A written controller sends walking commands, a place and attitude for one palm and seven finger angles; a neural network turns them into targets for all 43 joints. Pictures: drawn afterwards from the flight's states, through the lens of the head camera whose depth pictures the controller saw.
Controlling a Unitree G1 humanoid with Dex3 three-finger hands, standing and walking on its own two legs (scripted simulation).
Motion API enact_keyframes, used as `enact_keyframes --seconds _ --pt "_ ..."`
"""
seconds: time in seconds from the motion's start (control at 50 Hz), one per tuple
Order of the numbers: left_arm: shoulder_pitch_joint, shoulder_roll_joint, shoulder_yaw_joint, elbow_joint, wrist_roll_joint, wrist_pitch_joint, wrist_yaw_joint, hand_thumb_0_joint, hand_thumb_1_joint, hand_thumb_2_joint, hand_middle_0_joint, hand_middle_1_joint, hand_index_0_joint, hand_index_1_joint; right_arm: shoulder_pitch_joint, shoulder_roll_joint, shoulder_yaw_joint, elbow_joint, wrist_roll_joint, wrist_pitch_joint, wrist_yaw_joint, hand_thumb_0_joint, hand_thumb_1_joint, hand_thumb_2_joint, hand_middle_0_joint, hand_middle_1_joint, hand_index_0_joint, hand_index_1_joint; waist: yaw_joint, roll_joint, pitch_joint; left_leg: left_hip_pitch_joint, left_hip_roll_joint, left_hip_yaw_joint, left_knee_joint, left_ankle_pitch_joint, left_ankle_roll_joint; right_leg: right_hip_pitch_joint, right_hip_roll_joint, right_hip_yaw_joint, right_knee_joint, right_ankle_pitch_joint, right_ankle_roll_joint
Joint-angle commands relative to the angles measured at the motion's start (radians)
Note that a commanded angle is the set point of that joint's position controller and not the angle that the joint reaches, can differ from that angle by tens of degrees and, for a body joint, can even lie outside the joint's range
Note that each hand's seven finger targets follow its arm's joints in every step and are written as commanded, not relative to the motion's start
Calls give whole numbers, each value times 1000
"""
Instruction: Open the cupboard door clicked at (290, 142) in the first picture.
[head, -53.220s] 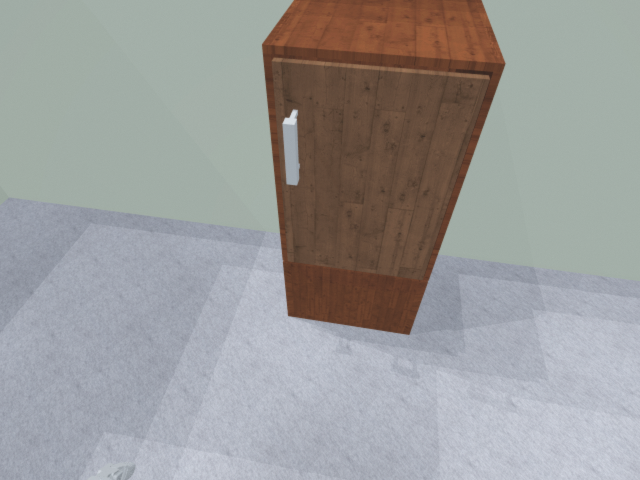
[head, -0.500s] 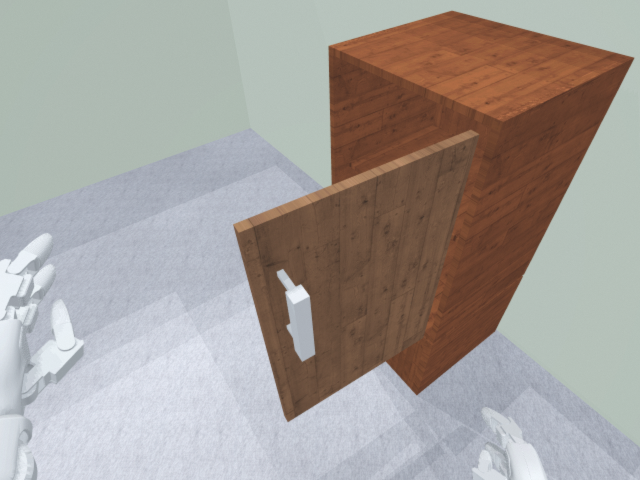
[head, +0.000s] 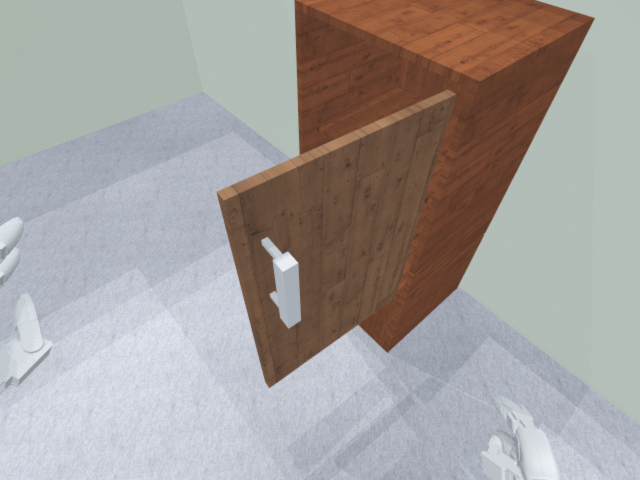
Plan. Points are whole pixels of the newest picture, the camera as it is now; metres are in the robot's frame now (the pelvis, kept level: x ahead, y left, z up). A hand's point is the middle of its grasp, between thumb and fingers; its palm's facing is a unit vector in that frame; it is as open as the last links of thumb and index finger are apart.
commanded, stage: step back with the hand held close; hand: left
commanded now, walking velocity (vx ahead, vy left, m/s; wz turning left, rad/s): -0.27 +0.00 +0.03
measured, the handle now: (280, 283) +0.38 +0.08 +0.00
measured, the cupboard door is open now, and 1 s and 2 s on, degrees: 86 86 86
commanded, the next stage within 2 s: stop stepping back and stand still in 0.74 s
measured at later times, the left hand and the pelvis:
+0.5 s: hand out of the picture +0.11 +0.27 +0.16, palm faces +0.47 -0.75 -0.46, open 7.4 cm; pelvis -0.09 +0.00 -0.02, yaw +3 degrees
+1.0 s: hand out of the picture +0.03 +0.22 +0.17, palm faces +0.32 -0.78 -0.54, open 7.4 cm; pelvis -0.18 -0.03 +0.00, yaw -2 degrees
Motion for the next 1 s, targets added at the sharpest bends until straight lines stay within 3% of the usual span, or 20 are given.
enact_keyframes --seconds 0.0,0.06,0.18,0.22,0.28,0.32,0.36,0.4,0.46,0.5,0.54,0.62,0.68,0.72,0.76,0.8,0.84,0.88,0.92,0.98 --pt "2 174 156 -227 8 -71 43 0 900 900 -200 -300 -200 -300 -89 -116 -35 -182 -2 -54 -15 0 -900 -900 200 300 200 300 19 72 -169 -226 130 -129 -120 205 -3 293 -42 68 103 288 -11" --pt "-21 162 153 -245 26 -74 51 0 900 900 -200 -300 -200 -300 -78 -126 -37 -187 -15 -64 -21 0 -900 -900 200 300 200 300 22 133 -116 -381 164 -168 -177 46 26 338 -6 49 179 185 0" --pt "-111 116 128 -225 70 -84 76 0 900 900 -200 -300 -200 -300 -31 -120 -45 -168 -46 -87 -32 0 -900 -900 200 300 200 300 -8 121 -29 -583 208 -214 -191 -335 70 327 10 61 279 -14 -7" --pt "-125 120 128 -228 66 -91 73 0 900 900 -200 -300 -200 -300 -12 -119 -46 -170 -38 -92 -28 0 -900 -900 200 300 200 300 -19 36 -35 -534 146 -187 -95 -357 51 259 -30 144 188 39 -31" --pt "-171 157 140 -228 53 -103 64 0 900 900 -200 -300 -200 -300 -24 -115 -44 -161 -14 -99 -20 0 -900 -900 200 300 200 300 -17 -48 -30 -392 77 -128 57 -375 24 51 -120 287 -13 -202 -65" --pt "-176 167 134 -227 40 -113 62 0 900 900 -200 -300 -200 -300 -26 -101 -33 -149 -8 -103 -9 0 -900 -900 200 300 200 300 -15 -98 -35 -266 52 -109 145 -287 3 -87 -165 315 -114 -347 -87" --pt "-158 185 149 -224 30 -123 65 0 900 900 -200 -300 -200 -300 -35 -101 -28 -137 -5 -105 -6 0 -900 -900 200 300 200 300 -16 -77 -52 -196 52 -113 125 -245 -3 -139 -154 261 -111 -352 -79" --pt "-116 188 162 -240 21 -130 66 0 900 900 -200 -300 -200 -300 -41 -107 -25 -145 0 -107 -9 0 -900 -900 200 300 200 300 -13 -10 -68 -272 91 -165 -3 -313 17 -65 -91 176 -20 -326 -39" --pt "-71 187 210 -253 38 -144 68 0 900 900 -200 -300 -200 -300 -67 -123 -36 -157 0 -119 -13 0 -900 -900 200 300 200 300 14 252 -103 -610 290 -359 -302 -507 103 276 58 32 419 -117 22" --pt "-90 206 223 -315 29 -151 63 0 900 900 -200 -300 -200 -300 -51 -98 -43 -145 -14 -140 -9 0 -900 -900 200 300 200 300 9 197 -142 -488 340 -361 -287 -245 118 195 66 43 536 -200 20" --pt "-18 170 207 -258 23 -153 53 0 900 900 -200 -300 -200 -300 -54 -110 -56 -129 -3 -162 3 0 -900 -900 200 300 200 300 15 146 -147 -414 340 -290 -248 -251 113 166 77 46 498 -279 18" --pt "-34 119 126 -234 -4 -139 49 0 900 900 -200 -300 -200 -300 -51 -103 -39 -68 -23 -184 11 0 -900 -900 200 300 200 300 -1 142 -90 -166 303 -262 -208 19 78 24 59 17 176 -326 7" --pt "-150 138 97 -271 -1 -158 41 0 900 900 -200 -300 -200 -300 -67 -112 -37 -28 -25 -193 17 0 -900 -900 200 300 200 300 6 172 -154 15 259 -191 -104 365 41 24 38 41 -31 -74 0" --pt "-174 185 118 -294 0 -170 39 0 900 900 -200 -300 -200 -300 -78 -96 -36 -29 -15 -182 17 0 -900 -900 200 300 200 300 11 70 -286 161 204 -90 20 590 9 31 -14 88 -45 274 13" --pt "-161 250 171 -352 -8 -168 42 0 900 900 -200 -300 -200 -300 -104 -70 -32 -73 6 -166 8 0 -900 -900 200 300 200 300 12 -118 -407 158 105 22 99 466 -22 142 -83 90 -16 751 89" --pt "-20 292 253 -308 -19 -151 32 0 900 900 -200 -300 -200 -300 -145 -66 -23 -136 27 -148 7 0 -900 -900 200 300 200 300 37 -211 -343 -84 29 23 164 77 -30 236 -168 119 3 969 109" --pt "105 298 290 -296 -15 -138 21 0 900 900 -200 -300 -200 -300 -161 -49 -6 -160 23 -127 7 0 -900 -900 200 300 200 300 46 -122 -251 -209 17 -6 215 -69 -30 227 -200 160 3 874 31" --pt "136 259 270 -291 -28 -121 22 0 900 900 -200 -300 -200 -300 -126 -50 7 -146 6 -109 0 0 -900 -900 200 300 200 300 12 3 -227 -165 33 -24 97 90 -40 222 -166 157 24 714 -39" --pt "92 226 227 -272 -38 -109 29 0 900 900 -200 -300 -200 -300 -82 -86 3 -120 2 -105 -7 0 -900 -900 200 300 200 300 -8 95 -211 32 89 -62 -25 543 -23 105 -48 83 39 494 5" --pt "51 210 170 -213 -36 -95 24 0 900 900 -200 -300 -200 -300 -48 -101 -18 -105 -2 -127 -7 0 -900 -900 200 300 200 300 -1 221 -212 169 249 -214 -116 817 11 -32 48 22 122 -166 18"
